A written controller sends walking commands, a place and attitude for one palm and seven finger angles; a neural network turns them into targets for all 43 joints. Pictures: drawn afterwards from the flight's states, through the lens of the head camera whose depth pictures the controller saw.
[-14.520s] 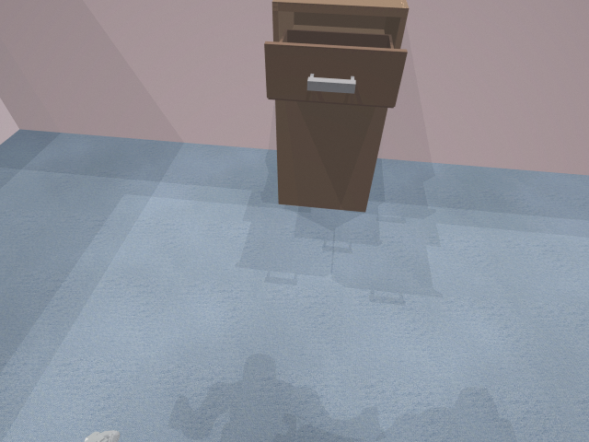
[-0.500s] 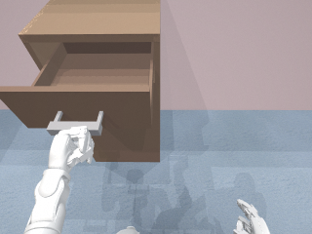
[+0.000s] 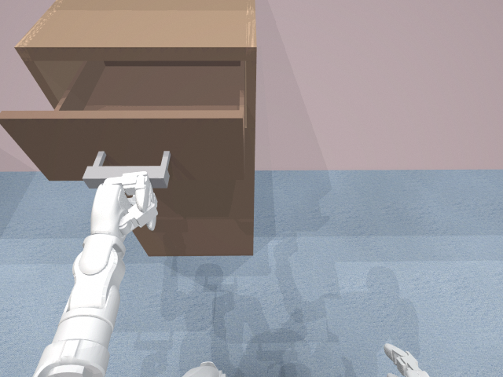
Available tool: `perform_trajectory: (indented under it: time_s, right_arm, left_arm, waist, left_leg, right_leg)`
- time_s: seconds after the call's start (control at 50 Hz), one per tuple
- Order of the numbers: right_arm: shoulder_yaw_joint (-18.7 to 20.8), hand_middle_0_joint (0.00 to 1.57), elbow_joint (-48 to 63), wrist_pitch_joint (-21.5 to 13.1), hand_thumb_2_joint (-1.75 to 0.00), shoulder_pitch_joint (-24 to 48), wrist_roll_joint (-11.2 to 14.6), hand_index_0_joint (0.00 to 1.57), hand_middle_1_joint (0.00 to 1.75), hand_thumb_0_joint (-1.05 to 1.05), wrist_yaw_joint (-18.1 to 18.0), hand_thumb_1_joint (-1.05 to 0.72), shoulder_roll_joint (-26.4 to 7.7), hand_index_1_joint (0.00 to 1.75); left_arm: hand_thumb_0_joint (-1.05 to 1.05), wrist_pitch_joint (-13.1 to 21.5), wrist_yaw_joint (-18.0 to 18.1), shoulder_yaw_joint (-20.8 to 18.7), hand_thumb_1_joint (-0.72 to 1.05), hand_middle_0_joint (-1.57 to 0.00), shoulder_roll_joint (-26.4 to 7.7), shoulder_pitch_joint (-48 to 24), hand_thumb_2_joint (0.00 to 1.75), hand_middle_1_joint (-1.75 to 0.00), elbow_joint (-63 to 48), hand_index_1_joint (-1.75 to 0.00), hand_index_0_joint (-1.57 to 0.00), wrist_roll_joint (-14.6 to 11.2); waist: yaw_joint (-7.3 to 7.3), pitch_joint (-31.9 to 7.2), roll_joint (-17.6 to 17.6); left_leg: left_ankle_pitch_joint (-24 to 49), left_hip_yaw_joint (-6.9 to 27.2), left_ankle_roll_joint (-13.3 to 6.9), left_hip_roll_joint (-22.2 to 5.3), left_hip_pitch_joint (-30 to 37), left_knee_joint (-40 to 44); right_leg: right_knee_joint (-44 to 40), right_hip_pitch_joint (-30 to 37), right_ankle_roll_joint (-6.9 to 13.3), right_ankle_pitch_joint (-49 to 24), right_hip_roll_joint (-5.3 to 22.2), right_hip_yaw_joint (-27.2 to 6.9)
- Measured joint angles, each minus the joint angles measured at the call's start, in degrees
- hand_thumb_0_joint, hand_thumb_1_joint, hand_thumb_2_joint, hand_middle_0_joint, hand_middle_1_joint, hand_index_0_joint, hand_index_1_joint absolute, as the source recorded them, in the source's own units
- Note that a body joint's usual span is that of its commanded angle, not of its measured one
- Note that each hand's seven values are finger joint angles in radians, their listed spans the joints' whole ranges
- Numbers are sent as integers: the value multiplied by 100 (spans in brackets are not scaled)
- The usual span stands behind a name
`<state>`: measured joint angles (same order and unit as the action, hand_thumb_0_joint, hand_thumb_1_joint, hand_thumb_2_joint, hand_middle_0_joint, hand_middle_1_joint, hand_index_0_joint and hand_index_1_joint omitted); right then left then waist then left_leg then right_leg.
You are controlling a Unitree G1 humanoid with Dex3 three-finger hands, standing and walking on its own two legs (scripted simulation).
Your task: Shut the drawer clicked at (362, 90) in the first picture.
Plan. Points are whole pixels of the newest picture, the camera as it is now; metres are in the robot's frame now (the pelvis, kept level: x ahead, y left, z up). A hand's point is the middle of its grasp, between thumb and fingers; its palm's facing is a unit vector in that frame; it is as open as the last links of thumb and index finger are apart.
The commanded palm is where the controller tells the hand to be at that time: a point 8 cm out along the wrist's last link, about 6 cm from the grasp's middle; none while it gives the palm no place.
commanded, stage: push the drawer shut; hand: left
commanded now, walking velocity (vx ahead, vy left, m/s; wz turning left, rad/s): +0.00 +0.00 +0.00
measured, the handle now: (130, 166) +0.44 +0.22 +0.07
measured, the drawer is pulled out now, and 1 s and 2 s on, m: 0.16 0.04 0.00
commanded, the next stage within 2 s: pull the fist back off the drawer in 1.82 s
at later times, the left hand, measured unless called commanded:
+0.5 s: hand (156, 178) +0.42 +0.17 +0.07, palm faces +0.02 -1.00 -0.03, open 3.2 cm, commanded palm +0.41 +0.23 +0.07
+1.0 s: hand (162, 150) +0.48 +0.17 +0.07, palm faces +0.04 -1.00 -0.02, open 3.3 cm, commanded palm +0.47 +0.22 +0.07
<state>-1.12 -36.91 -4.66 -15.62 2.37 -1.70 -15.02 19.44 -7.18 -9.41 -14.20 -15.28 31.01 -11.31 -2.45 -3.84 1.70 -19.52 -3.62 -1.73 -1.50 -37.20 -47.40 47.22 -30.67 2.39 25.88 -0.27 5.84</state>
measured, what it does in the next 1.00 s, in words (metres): stands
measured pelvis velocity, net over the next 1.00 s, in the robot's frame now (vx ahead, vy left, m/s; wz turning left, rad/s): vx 0.00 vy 0.00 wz -0.03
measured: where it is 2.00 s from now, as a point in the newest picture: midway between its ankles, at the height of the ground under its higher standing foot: outside the picture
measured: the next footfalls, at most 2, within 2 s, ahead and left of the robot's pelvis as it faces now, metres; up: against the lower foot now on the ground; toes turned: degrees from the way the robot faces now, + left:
none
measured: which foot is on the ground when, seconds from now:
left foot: down 0.00-1.00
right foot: down 0.00-1.00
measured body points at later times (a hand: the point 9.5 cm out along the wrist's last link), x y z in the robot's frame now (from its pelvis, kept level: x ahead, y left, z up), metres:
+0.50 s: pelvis +0.00 +0.00 +0.00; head +0.06 +0.00 +0.44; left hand +0.41 +0.23 +0.07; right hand +0.07 -0.27 -0.12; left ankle +0.04 +0.10 -0.70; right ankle -0.02 -0.09 -0.70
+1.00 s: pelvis +0.00 +0.00 -0.01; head +0.09 +0.01 +0.43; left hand +0.48 +0.23 +0.07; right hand +0.01 -0.27 -0.13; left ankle +0.04 +0.10 -0.70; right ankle -0.02 -0.09 -0.70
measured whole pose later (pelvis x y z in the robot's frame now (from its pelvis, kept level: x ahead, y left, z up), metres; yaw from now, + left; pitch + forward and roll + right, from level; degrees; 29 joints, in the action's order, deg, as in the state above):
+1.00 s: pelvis +0.00 +0.00 -0.01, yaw -2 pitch +16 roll -2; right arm -1.2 -38.6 1.0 -21.5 0.8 -0.3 -15.5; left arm 23.0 -9.3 -20.1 -24.5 -46.0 64.4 -6.3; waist -8.3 -5.2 1.4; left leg -20.9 -3.3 -1.8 -3.3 -48.2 -52.8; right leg 51.1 -41.2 2.6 26.3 -1.8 5.8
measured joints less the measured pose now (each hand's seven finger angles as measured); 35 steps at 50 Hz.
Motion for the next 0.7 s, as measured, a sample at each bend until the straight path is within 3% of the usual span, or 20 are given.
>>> perform_trajectory:
  time_s: [0.7]
  right_arm:
    - [-9,21,-157,435,-90,-363,-69,20,30,0,63,-91,-35,30]
  left_arm:
    - [3,338,-305,-759,79,-140,-676,-2266,89,-160,2589,-160,-140,270]
  waist:
    - [-356,-49,-53]
  left_leg:
    - [-59,43,15,-128,-666,-340]
  right_leg:
    - [247,-633,40,4,-114,20]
